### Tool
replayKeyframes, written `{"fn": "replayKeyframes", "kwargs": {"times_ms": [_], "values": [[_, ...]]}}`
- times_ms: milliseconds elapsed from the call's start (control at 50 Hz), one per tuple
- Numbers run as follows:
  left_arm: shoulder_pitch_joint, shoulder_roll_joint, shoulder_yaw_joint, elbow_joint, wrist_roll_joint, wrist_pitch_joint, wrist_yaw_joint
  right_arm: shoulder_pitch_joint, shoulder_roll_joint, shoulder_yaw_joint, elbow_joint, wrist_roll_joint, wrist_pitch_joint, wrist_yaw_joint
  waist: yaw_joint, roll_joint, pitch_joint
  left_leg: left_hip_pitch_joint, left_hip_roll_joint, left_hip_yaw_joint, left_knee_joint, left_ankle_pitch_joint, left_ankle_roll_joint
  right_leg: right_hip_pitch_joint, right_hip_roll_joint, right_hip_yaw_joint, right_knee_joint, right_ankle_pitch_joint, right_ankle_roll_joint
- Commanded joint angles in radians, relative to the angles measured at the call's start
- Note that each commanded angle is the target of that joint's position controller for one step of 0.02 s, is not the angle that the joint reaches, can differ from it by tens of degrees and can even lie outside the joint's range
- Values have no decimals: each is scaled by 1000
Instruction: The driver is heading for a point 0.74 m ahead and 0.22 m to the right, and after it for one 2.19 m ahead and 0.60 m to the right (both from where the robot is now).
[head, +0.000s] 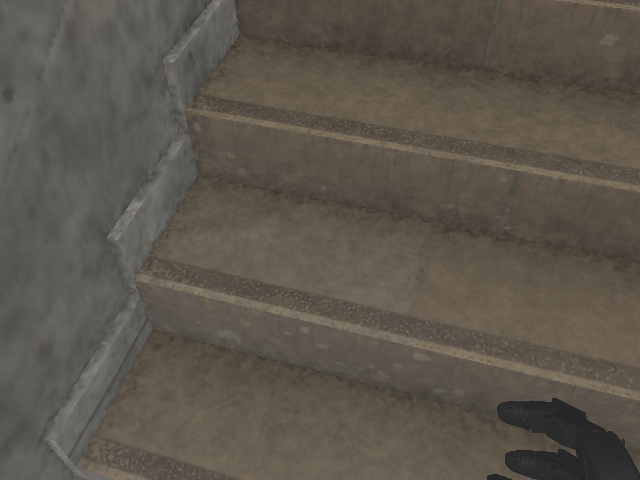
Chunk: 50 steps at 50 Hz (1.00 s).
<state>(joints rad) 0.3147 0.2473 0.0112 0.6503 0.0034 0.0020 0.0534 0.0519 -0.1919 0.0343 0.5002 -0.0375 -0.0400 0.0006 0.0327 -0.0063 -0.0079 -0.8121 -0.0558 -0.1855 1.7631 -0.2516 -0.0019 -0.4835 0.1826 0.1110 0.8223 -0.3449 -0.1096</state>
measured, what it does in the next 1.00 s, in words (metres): climbs, turning right: left foot, then right foot 0.16 m higher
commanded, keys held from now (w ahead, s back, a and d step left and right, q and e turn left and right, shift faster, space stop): e+shift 0.12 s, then w+e+shift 0.64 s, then w+q+shift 0.24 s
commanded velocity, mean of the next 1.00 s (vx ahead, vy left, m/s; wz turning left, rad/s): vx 0.65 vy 0.00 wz -0.77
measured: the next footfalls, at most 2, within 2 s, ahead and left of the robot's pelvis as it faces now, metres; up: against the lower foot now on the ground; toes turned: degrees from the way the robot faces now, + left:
left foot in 0.28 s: +0.21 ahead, +0.17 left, +0.00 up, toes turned -22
right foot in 0.72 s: +0.40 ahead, -0.24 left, +0.17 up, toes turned -45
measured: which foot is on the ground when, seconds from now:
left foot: up 0.00-0.26, down 0.28-0.72, up 0.74-1.00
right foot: down 0.00-0.26, up 0.28-0.70, down 0.72-1.00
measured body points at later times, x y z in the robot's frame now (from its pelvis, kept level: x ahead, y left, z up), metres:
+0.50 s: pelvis +0.20 +0.03 +0.02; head +0.20 +0.05 +0.47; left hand +0.50 +0.09 -0.04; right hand +0.02 -0.18 -0.10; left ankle +0.17 +0.19 -0.70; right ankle +0.15 -0.09 -0.38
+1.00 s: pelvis +0.50 -0.24 +0.20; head +0.49 -0.23 +0.65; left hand +0.61 -0.08 +0.04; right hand +0.60 -0.53 +0.21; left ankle +0.71 -0.21 -0.20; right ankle +0.38 -0.21 -0.53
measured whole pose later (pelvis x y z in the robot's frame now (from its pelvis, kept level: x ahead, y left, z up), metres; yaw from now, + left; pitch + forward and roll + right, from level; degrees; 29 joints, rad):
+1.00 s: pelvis +0.50 -0.24 +0.20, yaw -44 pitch +2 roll +2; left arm 0.46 0.12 -0.06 1.04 0.02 -0.04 -0.05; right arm -0.05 -0.04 0.13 0.48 0.05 -0.09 0.03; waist -0.06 -0.04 -0.08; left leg -1.44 -0.04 -0.12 2.09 -0.10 0.15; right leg -0.08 0.01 -0.10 0.46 -0.38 -0.07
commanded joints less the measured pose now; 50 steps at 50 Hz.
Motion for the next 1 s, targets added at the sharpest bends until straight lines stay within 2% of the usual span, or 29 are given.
{"fn": "replayKeyframes", "kwargs": {"times_ms": [20, 100, 140, 180, 220, 260, 280, 300, 320, 340, 360, 400, 440, 500, 580, 620, 660, 680, 700, 720, 740, 760, 780, 820, 840, 880, 940, 960, 1000], "values": [[-64, 85, 22, -113, -14, 5, 11, 80, -27, -3, -31, 12, 1, -30, -51, -10, -40, -75, 7, 61, -99, 3, -34, 128, -146, 351, -284, 332, -88], [-73, 104, 33, -156, -42, 60, 42, -51, -2, 9, -116, 26, 15, -60, -27, -127, -81, -89, -20, 94, -474, -65, -109, 271, -166, 436, -325, 465, -85], [-29, 125, 49, -158, -28, 73, 46, -82, 2, 18, -110, 22, 2, -43, 14, -143, -144, 52, -62, 197, -733, -155, -111, 254, -147, 379, -384, 279, -56], [-65, 138, 53, -180, -36, 38, 23, 35, -53, -14, -59, 49, -3, -27, -26, -197, -204, 300, -32, 177, -809, -140, -81, 177, -182, 466, -438, -148, -78], [-219, 117, 47, -211, -21, 19, 4, 216, -139, -60, -3, 76, -9, -34, -139, -274, -125, 541, 36, 75, -1077, -105, -15, 44, -186, 504, -388, -257, -57], [-281, 19, 21, -227, -20, -33, -35, 484, -149, -104, 111, 63, -20, -44, -249, -120, -134, 989, 125, 57, -1324, 51, 32, -207, -85, 276, 42, -132, 2], [-220, -80, -7, -205, -25, -60, -69, 529, -183, -124, 129, 57, -17, -42, -210, 44, -179, 1173, 299, -235, -1354, -78, 50, -369, -1, 170, 398, -197, 46], [-39, -32, 6, -204, -65, -71, -78, 391, -261, -131, 75, -1, -24, -44, -78, 168, -151, 1086, 474, -665, -1525, -471, 168, -530, -39, 202, 611, -125, 90], [21, 68, 25, -190, -90, -67, -72, 274, -250, -143, 35, 11, -36, -59, -17, 312, -58, 900, 570, -876, -1606, -952, 294, -615, -158, 99, 787, -59, 131], [-64, 85, 22, -209, -73, -52, -57, 181, -183, -118, 26, 39, -31, -67, -25, 201, 123, 705, 511, -693, -1573, -820, 294, -645, -202, 78, 942, 59, 188], [-152, 61, 8, -213, -51, -30, -43, 250, -134, -98, 55, 12, -8, -67, -67, 121, 186, 603, 417, -442, -1533, -587, 250, -669, -173, 13, 1055, 82, 209], [-235, -42, -26, -240, -49, -29, -46, 404, -71, -83, 162, -19, -6, -59, -98, 110, 196, 638, 338, -158, -1460, -366, 178, -784, -177, 1, 1161, 142, 179], [-320, -103, -36, -249, -74, -37, -53, 523, -12, -66, 281, -28, -24, -42, -141, 140, 170, 761, 365, -107, -1463, -300, 165, -963, -180, -24, 1464, 85, 123], [-344, -142, -61, -289, -71, -22, -76, 471, -17, -48, 333, -6, -29, -25, -64, 90, 206, 740, 380, 51, -1515, -236, 124, -1116, -229, 70, 1521, 46, 99], [-518, -138, -86, -372, -68, -13, -96, 461, -32, -34, 389, 24, -14, -58, -30, 65, 277, 491, 302, 258, -1701, -141, 82, -963, -293, -130, 1155, 100, 119], [-596, -155, -112, -400, -79, -23, -113, 555, -105, -38, 451, 36, -29, -75, -61, 106, 176, 354, 316, 335, -1879, 136, 122, -464, -321, -300, 813, 165, 68], [-506, -27, -43, -369, -71, -23, -83, 571, -238, -48, 489, 35, -66, -70, 32, 154, -88, 519, 327, 422, -1603, 1774, 142, 70, -102, -457, 743, 107, -26], [-312, 38, 0, -336, -59, -23, -89, 538, -401, -86, 471, 45, -72, -84, 154, 346, -180, 735, 369, 387, -1416, 2172, 160, 88, -74, -423, 599, -114, -58], [-178, 127, 48, -295, -61, -22, -95, 467, -476, -114, 420, 44, -48, -83, 236, 370, -242, 835, 386, 375, -1215, 2328, 182, 191, -18, -414, 407, -148, -65], [-58, 214, 91, -246, -58, -12, -107, 426, -425, -108, 360, 26, -39, -82, 282, 396, -280, 762, 338, 323, -949, 2077, 171, 365, 2, -215, 128, -199, -88], [61, 281, 112, -157, -44, 3, -99, 388, -204, -71, 279, 17, -79, -53, 180, -30, -344, 294, 120, 182, -491, 670, 73, 717, -200, 408, -154, -205, -278], [86, 264, 101, -110, 9, -7, -41, 248, -164, -63, 192, 9, -153, 5, 141, -312, -497, 98, -58, -35, 13, 182, 93, 753, -393, 1087, -595, -405, -355], [210, 121, 61, 2, 6, -43, -45, 202, -115, -66, 182, 23, -176, 29, 145, -180, -349, -37, -26, -104, 310, 77, 127, 680, -418, 1079, -671, -434, -247], [153, -48, 17, 124, 2, -83, -96, 16, 87, 17, 50, 26, -151, 31, 28, 0, -13, -307, 38, -14, 599, -54, 190, 396, -383, 700, -500, -113, -150], [72, -139, -16, 152, 14, -87, -115, 35, 190, 63, 29, 34, -128, 38, -40, 18, 16, -351, 63, -23, 681, -68, 209, 271, -343, 468, -427, -9, -121], [-40, -208, -49, 208, 43, -72, -124, 183, 190, 76, 61, 91, -83, 51, -155, -3, 88, -407, 23, -51, 775, -120, 197, 80, -321, 130, -400, 229, -73], [-203, -120, -67, 239, 51, -46, -129, 98, 177, 102, -25, 103, -43, 45, -275, -10, 186, -436, 32, 20, 512, 43, 183, -228, -267, -223, -518, 291, 76], [-247, -72, -66, 230, 37, -57, -114, 27, 97, 89, -31, 98, -30, 21, -260, 31, 161, -239, -5, 140, 232, 205, 153, -375, -191, -360, -623, 408, 90], [-131, -51, -84, 254, -23, -128, -64, 35, 51, 81, 5, 69, -10, 36, -237, -53, -7, 277, -5, 358, 58, 318, 106, -460, -247, -366, -707, 837, 9]]}}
